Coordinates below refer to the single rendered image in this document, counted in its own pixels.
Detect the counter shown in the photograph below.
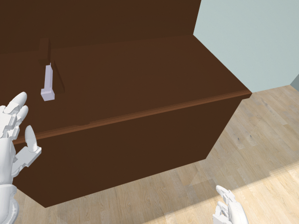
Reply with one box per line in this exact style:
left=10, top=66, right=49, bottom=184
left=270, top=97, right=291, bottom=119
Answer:
left=0, top=0, right=252, bottom=208

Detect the right robot hand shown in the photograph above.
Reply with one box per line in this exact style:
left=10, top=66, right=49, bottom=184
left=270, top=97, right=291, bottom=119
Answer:
left=213, top=185, right=249, bottom=224

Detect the tap lever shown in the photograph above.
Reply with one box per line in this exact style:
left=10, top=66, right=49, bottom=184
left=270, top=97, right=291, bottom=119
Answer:
left=41, top=63, right=55, bottom=101

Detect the left robot hand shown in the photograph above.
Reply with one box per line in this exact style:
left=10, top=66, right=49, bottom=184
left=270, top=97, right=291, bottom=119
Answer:
left=0, top=92, right=42, bottom=185

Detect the left robot forearm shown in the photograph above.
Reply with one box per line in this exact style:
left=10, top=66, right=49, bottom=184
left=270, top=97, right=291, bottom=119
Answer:
left=0, top=184, right=19, bottom=224

